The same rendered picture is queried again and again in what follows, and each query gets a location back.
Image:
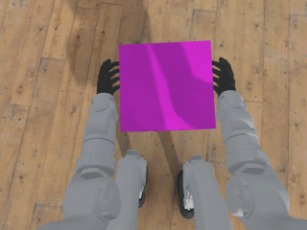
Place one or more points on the left robot shin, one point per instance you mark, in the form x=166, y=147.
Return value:
x=131, y=152

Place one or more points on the robot right upper arm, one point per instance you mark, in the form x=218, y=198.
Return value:
x=260, y=202

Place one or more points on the left robot forearm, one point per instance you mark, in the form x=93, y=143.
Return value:
x=99, y=136

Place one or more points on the carton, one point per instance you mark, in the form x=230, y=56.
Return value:
x=166, y=86

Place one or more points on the robot left hand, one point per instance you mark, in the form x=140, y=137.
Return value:
x=105, y=82

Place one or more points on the right robot forearm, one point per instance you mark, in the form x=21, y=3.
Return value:
x=242, y=147

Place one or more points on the robot right hand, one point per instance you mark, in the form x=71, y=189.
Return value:
x=225, y=78

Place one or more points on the right robot foot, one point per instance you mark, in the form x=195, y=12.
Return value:
x=186, y=213

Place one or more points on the robot left upper arm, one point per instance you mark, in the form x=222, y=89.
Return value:
x=89, y=204

